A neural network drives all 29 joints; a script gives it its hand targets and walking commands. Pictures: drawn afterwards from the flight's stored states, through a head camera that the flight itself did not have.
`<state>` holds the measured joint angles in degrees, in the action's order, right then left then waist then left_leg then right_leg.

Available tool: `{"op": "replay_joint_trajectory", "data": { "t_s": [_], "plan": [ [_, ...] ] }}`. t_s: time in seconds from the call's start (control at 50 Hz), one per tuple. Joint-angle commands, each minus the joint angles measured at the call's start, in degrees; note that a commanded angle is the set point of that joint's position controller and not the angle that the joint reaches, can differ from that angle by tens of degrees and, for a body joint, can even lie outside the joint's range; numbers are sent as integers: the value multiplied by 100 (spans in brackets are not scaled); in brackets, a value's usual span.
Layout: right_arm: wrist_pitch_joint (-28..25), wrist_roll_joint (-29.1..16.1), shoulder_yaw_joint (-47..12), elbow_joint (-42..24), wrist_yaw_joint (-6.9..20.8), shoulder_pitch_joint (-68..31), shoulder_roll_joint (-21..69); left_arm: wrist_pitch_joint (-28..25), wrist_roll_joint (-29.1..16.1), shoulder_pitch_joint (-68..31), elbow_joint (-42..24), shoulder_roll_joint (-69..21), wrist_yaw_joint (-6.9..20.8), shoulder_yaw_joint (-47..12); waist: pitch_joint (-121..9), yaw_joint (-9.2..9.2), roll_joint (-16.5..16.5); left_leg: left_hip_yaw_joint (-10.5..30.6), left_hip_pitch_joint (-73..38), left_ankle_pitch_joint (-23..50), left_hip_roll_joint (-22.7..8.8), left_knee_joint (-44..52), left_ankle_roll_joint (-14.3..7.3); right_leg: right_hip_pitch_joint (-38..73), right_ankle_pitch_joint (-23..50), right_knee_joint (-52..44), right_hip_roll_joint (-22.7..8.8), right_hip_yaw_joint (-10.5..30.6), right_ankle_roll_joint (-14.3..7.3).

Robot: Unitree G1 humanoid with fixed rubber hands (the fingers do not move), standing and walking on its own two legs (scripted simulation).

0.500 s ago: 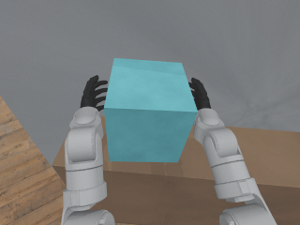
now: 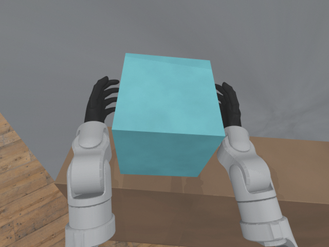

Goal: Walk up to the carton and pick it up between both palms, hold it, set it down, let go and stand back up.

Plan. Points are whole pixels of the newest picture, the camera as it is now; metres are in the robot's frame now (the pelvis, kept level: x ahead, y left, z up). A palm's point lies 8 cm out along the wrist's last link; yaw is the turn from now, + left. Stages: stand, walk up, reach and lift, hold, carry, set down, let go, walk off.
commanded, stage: hold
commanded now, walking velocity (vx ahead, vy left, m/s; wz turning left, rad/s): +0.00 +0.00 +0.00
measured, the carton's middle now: (163, 118) +0.35 -0.01 +0.16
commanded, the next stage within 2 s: none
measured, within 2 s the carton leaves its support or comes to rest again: neither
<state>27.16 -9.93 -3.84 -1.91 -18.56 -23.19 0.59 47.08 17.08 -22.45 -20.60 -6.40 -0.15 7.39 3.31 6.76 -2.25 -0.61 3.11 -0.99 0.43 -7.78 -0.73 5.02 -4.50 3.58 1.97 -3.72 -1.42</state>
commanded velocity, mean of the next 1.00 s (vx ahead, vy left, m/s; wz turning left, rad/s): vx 0.00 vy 0.00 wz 0.00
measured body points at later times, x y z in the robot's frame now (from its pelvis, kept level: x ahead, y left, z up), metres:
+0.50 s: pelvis -0.03 -0.02 -0.01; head -0.04 +0.02 +0.44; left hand +0.34 +0.12 +0.18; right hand +0.34 -0.15 +0.16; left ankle +0.04 +0.11 -0.76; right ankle -0.03 -0.09 -0.76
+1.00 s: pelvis -0.02 -0.01 +0.00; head -0.04 +0.01 +0.45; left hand +0.34 +0.15 +0.17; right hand +0.35 -0.12 +0.17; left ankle +0.04 +0.11 -0.76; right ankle -0.03 -0.09 -0.76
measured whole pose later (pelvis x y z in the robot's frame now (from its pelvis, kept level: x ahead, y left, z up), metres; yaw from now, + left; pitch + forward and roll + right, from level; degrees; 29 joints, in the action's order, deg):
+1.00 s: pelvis -0.02 -0.01 +0.00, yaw -2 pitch -4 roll +0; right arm 35.6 -11.6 -3.6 14.3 -19.4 -34.5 -0.7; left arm 52.8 8.9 -29.3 -5.1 -1.7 -4.9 11.0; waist -0.3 0.6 -2.6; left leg -2.1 0.0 5.4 -0.2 1.8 -0.6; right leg 1.7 -4.7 6.4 2.5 -2.3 -2.4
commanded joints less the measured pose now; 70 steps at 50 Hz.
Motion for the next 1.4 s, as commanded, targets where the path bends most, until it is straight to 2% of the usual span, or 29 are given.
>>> {"op": "replay_joint_trajectory", "data": {
  "t_s": [0.0,0.06,0.18,0.32,0.46,0.56,0.66,0.68,0.7,0.72,0.74,0.76,0.82,0.86,0.92,0.94,0.96,1.0,1.06,1.08,1.12,1.16,1.18,1.22,1.24,1.26,1.3,1.36,1.38],
  "plan": [
    [-354,-583,-2003,-852,399,-3276,1945,-20,-702,-2694,-172,-1950,1014,-2461,-2066,-186,-30,225,-1862,1024,-88,-580,202,15,1875,401,-124,-77,438],
    [-536,-501,-1711,-730,446,-3845,2046,59,-720,-3028,-12,-1964,872,-2545,-1604,-138,58,101,-1647,333,-121,-446,234,-122,1055,364,-95,-140,406],
    [-780,-314,-1526,-706,457,-4622,2193,-182,-899,-3704,185,-2146,665,-2776,-1970,-48,371,37,-1719,38,-68,-632,147,-440,811,507,-48,-190,442],
    [-819,-89,-1311,-202,567,-4841,2338,-480,-989,-4131,724,-2163,592,-2592,-2351,-69,314,-8,-1447,-518,-38,-628,-9,-710,292,574,-65,-157,521],
    [-791,-68,-1275,-22,577,-4919,2435,-639,-951,-4290,965,-2192,705,-2389,-2762,-37,246,61,-1326,-279,22,-696,-104,-543,795,706,-90,-99,602],
    [-755,-175,-1404,-91,522,-4881,2480,-667,-940,-4291,847,-2190,773,-2400,-2915,-33,259,125,-1328,4,52,-722,-108,-379,1305,793,-101,-83,637],
    [-730,-250,-1481,-159,496,-4811,2460,-633,-930,-4233,706,-2188,775,-2460,-2856,-45,293,147,-1401,127,43,-718,-68,-371,1402,793,-89,-101,624],
    [-439,-274,-1760,-216,624,-4689,2706,-497,-1149,-3767,1098,-1924,556,-2061,-2960,-663,1179,376,-1687,620,-92,388,-221,-444,1186,429,-408,532,366],
    [-246,-330,-1850,-83,699,-4684,2638,-412,-1275,-3830,915,-1948,411,-2168,-3072,-608,892,456,-1937,961,-230,441,-229,-708,1235,334,-454,608,307],
    [-113,-349,-1794,25,715,-4679,2487,-292,-1358,-3839,922,-1829,321,-2136,-3082,-726,587,446,-1942,1238,-243,419,-197,-696,1342,300,-420,566,311],
    [-2,-422,-1749,90,696,-4777,2367,-202,-1453,-4013,791,-1724,266,-2137,-2960,-694,381,389,-1879,1382,-247,458,-216,-572,1333,207,-409,577,314],
    [50,-516,-1789,59,642,-4814,2228,-101,-1491,-4080,775,-1623,190,-2018,-2926,-754,331,320,-1847,1452,-247,533,-250,-434,1460,237,-436,611,340],
    [184,-909,-2041,-453,394,-4928,2287,5,-1806,-4248,371,-1630,61,-2204,-3391,-730,20,259,-2071,1490,-219,540,-341,-103,1801,389,-423,660,415],
    [271,-1033,-2032,-630,310,-5170,2440,58,-1967,-4527,212,-1848,50,-2422,-3542,-617,153,257,-2223,1488,-211,477,-321,-354,1518,359,-391,725,399],
    [472,-730,-1698,-277,298,-5112,2736,146,-1902,-4715,399,-2159,217,-2433,-3093,-416,220,236,-2008,1073,-241,443,-323,-681,659,160,-395,723,385],
    [499,-595,-1559,-139,313,-5251,2798,155,-1806,-4817,653,-2236,276,-2393,-2948,-422,248,225,-1946,891,-238,457,-298,-881,310,93,-387,740,355],
    [533,-449,-1378,71,353,-5286,2851,147,-1713,-4997,727,-2305,331,-2376,-2777,-324,324,189,-1845,726,-247,472,-301,-1014,-23,-3,-378,678,351],
    [566,-226,-1054,473,432,-5226,2843,130,-1578,-5150,945,-2393,407,-2267,-2640,-271,541,137,-1757,421,-278,545,-245,-1264,-511,-89,-304,648,269],
    [501,61,-817,683,525,-5290,2816,33,-1372,-5200,1184,-2498,507,-2058,-2746,-189,658,95,-1769,423,-272,614,-246,-1304,-481,-195,-334,592,282],
    [471,101,-791,766,553,-5193,2769,13,-1232,-5094,1228,-2422,529,-1894,-2852,-276,655,108,-1817,611,-259,658,-242,-1169,-288,-199,-283,535,283],
    [422,116,-863,744,589,-5050,2720,-21,-1128,-4898,1166,-2465,595,-1812,-3084,-222,544,102,-2004,1113,-249,691,-183,-900,310,-196,-260,564,283],
    [341,41,-1013,419,586,-5053,2701,13,-1108,-4699,1036,-2450,643,-1865,-3308,-233,608,101,-2332,1809,-248,715,-71,-760,871,-278,-231,548,280],
    [300,-67,-1144,254,580,-5012,2683,17,-1131,-4591,750,-2422,638,-1951,-3606,-248,649,75,-2525,2243,-230,680,-62,-638,1252,-297,-219,532,276],
    [255,-286,-1450,-103,607,-4881,2657,117,-1160,-4165,561,-2484,605,-1987,-3777,-306,597,95,-2849,2924,-240,626,4,-434,1774,-289,-176,541,282],
    [267,-341,-1543,-214,590,-4661,2591,157,-1211,-3961,350,-2447,603,-2055,-3859,-248,512,137,-2988,3079,-229,586,51,-342,2049,-306,-162,522,300],
    [255,-417,-1698,-342,569,-4422,2663,186,-1239,-3867,46,-2471,589,-2176,-3864,-279,500,121,-3057,3345,-235,587,93,-330,2142,-320,-141,512,290],
    [241,-561,-1937,-684,610,-4540,2562,313,-1319,-3700,-69,-2474,575,-2318,-3810,-248,439,162,-3160,3565,-301,563,148,-348,2019,-387,-106,511,251],
    [248,-586,-2026,-896,710,-4570,2515,381,-1426,-3815,-264,-2459,516,-2605,-3529,-197,512,112,-3245,3426,-314,505,206,-567,1526,-503,-60,481,198],
    [247,-623,-1969,-839,756,-4511,2450,405,-1367,-3781,-285,-2413,481,-2562,-3396,-234,419,106,-3237,3154,-339,539,198,-635,1300,-506,-37,434,183]
  ]
}}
